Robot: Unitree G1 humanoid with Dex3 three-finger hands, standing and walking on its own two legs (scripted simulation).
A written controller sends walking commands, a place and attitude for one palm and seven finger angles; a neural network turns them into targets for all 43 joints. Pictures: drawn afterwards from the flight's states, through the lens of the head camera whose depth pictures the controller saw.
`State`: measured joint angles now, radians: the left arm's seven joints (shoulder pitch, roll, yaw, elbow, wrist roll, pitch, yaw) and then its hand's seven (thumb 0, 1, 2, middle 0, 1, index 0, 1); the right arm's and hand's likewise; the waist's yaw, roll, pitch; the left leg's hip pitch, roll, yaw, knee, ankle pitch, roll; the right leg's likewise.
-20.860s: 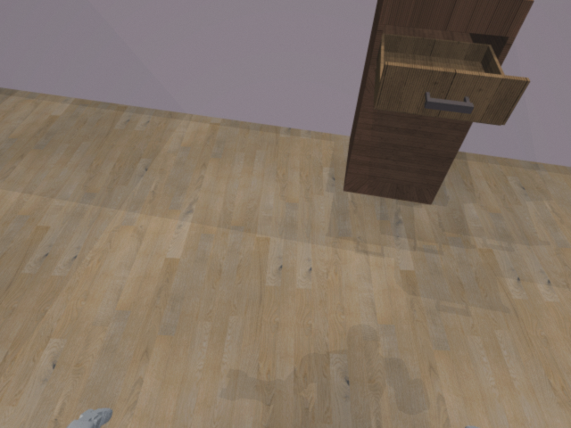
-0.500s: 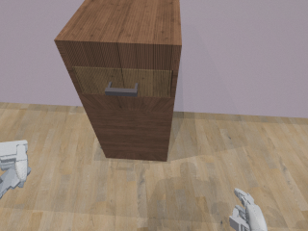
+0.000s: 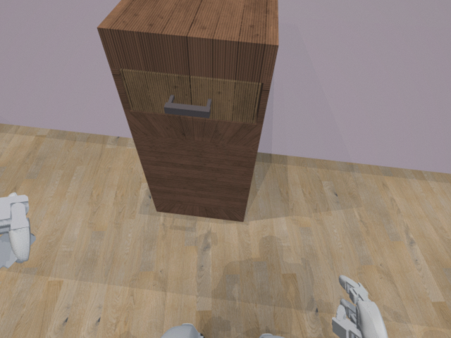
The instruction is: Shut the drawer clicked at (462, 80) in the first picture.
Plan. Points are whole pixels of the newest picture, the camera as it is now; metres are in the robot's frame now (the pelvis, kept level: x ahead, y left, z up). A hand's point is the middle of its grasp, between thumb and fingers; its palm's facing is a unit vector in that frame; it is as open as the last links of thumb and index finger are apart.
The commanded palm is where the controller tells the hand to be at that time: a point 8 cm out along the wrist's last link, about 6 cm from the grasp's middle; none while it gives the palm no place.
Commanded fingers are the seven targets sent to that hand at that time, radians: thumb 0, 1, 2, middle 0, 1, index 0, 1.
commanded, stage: step back with the hand held close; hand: left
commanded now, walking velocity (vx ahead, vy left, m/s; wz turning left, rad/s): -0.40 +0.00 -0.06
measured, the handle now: (189, 105) +0.69 +0.14 -0.03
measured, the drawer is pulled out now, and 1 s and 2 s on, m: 0.00 0.00 0.00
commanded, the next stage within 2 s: stop stepping back and stand still in 0.56 s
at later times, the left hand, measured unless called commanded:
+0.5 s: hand (11, 310) +0.13 +0.22 +0.18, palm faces +0.26 -0.87 -0.41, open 3.3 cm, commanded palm +0.06 +0.27 +0.19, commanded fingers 0.00 0.90 0.90 -1.40 -1.60 -1.40 -1.60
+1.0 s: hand out of the picture +0.06 +0.25 +0.18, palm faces +0.31 -0.88 -0.37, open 3.3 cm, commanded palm -0.01 +0.29 +0.19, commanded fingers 0.00 0.90 0.90 -1.40 -1.60 -1.40 -1.60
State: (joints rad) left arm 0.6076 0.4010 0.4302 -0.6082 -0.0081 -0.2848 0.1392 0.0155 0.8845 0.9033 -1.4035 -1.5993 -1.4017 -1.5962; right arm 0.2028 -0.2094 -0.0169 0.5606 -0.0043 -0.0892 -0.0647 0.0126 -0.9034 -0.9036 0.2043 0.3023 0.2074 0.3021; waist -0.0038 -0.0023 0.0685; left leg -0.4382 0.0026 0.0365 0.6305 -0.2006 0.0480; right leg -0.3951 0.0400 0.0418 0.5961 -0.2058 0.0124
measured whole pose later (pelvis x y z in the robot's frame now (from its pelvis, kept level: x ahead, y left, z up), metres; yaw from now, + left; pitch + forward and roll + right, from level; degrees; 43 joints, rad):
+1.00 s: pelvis -0.16 +0.03 +0.02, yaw -5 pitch -1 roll -2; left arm 0.56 0.38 0.38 -0.57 -0.03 -0.23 0.16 0.02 0.89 0.90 -1.41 -1.60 -1.40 -1.60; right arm 0.22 -0.16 0.02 0.64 -0.02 -0.17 -0.07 0.01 -0.91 -0.90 0.20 0.30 0.20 0.30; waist -0.01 -0.04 0.02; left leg -0.35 -0.02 0.00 0.40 -0.07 0.05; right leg -0.25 0.04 0.01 0.65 -0.47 0.00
